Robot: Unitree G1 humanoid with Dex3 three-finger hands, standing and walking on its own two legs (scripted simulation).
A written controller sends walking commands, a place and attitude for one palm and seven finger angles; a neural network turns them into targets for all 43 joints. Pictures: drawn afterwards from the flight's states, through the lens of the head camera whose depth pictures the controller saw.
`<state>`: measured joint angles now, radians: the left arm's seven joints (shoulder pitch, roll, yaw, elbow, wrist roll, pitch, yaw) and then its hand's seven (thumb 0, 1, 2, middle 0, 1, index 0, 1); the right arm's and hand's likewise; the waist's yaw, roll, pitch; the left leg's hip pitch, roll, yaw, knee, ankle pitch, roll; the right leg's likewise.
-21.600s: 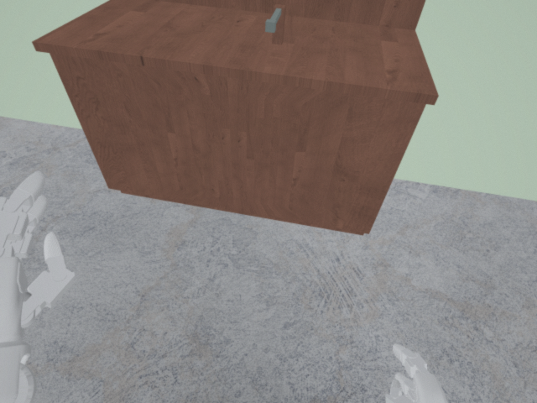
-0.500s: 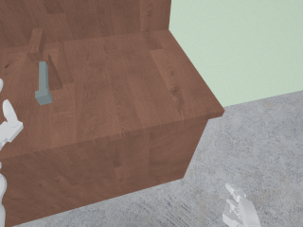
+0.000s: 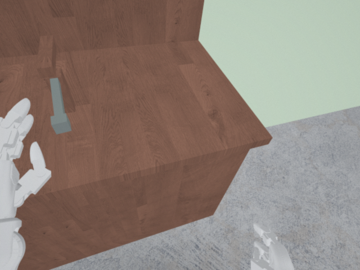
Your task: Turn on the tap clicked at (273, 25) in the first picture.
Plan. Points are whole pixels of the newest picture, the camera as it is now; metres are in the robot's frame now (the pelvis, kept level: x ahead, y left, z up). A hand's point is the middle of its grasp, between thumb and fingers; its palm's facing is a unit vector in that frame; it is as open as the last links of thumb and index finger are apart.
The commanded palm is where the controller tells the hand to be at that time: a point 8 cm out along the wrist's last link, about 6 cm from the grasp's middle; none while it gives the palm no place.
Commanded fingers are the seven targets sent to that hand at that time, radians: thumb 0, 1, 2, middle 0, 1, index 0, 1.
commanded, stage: come to a stop and stand still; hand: left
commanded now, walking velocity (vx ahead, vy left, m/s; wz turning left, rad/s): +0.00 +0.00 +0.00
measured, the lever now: (61, 123) +0.34 +0.28 +0.13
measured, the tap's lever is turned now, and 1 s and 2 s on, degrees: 5 5 5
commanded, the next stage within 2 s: look again from close up in 0.20 s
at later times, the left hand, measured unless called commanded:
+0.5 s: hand (48, 166) +0.24 +0.25 +0.15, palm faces +0.39 -0.85 -0.35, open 7.4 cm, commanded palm +0.17 +0.28 +0.17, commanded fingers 0.00 0.90 0.90 -0.20 -0.30 -0.20 -0.30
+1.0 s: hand (68, 182) +0.22 +0.21 +0.15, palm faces +0.28 -0.88 -0.37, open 7.4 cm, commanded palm +0.16 +0.27 +0.17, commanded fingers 0.00 0.90 0.90 -0.20 -0.30 -0.20 -0.30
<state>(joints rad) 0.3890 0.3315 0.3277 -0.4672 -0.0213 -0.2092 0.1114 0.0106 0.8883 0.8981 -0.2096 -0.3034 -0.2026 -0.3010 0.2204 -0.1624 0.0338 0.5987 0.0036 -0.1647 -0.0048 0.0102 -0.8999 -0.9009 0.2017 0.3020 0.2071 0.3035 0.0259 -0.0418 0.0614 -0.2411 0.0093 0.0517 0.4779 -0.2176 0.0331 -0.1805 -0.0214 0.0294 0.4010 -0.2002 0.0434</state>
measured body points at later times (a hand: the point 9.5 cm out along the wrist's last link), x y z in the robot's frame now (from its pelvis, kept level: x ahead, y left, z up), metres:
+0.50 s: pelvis +0.02 +0.00 +0.00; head +0.04 +0.02 +0.45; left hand +0.21 +0.29 +0.17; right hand +0.21 -0.22 -0.07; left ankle +0.03 +0.09 -0.74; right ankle +0.01 -0.15 -0.74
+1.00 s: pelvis +0.00 -0.01 +0.00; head +0.01 -0.01 +0.45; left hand +0.19 +0.26 +0.17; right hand +0.18 -0.24 -0.07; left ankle +0.03 +0.09 -0.74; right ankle +0.01 -0.15 -0.74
